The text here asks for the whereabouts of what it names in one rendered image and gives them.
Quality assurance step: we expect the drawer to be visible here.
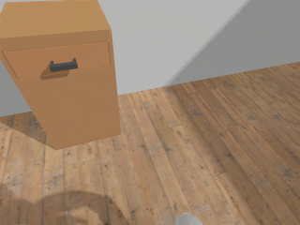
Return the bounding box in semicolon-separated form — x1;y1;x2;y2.
3;41;111;79

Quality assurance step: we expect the cabinet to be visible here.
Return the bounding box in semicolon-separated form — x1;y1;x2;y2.
0;0;121;150

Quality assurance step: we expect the handle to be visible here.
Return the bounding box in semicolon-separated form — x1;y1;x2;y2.
49;58;78;72

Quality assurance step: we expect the robot right thigh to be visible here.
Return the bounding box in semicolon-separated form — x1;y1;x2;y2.
174;214;203;225

